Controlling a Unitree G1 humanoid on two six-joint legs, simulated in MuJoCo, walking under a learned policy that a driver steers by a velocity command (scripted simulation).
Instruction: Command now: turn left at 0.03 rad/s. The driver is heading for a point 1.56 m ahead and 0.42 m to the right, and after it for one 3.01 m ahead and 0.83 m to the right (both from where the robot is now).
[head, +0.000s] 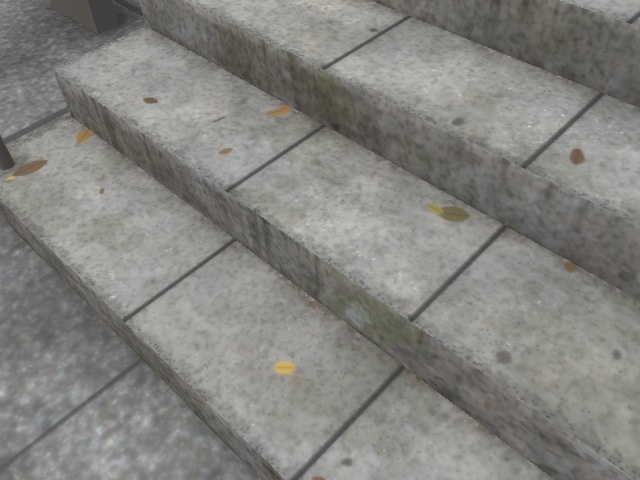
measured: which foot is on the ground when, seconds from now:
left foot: down 0.00-1.00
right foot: down 0.00-1.00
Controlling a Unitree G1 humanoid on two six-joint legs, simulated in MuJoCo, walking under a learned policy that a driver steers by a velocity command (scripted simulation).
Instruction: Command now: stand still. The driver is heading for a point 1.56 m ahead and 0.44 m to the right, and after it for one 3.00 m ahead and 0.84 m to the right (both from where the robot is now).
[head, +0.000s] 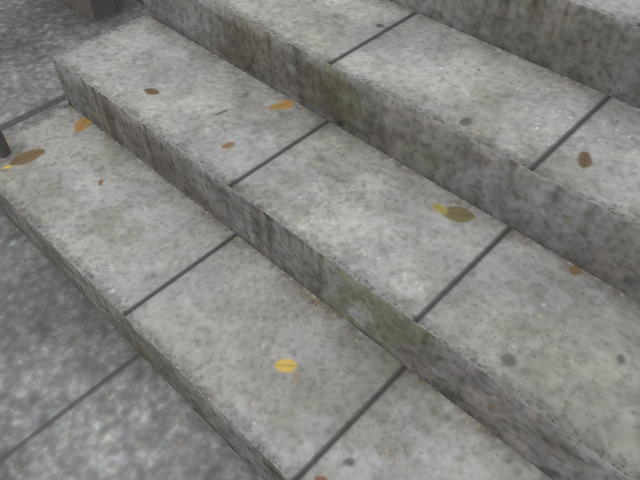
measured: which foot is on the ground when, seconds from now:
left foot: down 0.00-1.00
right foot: down 0.00-1.00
